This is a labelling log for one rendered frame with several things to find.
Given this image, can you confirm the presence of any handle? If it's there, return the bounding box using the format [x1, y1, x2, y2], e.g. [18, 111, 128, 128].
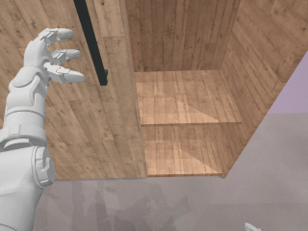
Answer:
[73, 0, 108, 86]

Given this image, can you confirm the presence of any robot left hand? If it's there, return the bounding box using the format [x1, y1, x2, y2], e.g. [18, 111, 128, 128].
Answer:
[23, 28, 86, 84]

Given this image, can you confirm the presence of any left robot forearm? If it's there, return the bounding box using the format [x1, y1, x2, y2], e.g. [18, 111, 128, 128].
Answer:
[0, 66, 50, 153]

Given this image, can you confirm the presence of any robot left upper arm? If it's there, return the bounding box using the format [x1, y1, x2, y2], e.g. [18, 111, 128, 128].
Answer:
[0, 145, 56, 231]

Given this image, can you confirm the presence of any wardrobe door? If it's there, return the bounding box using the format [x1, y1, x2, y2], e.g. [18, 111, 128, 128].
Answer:
[0, 0, 148, 180]

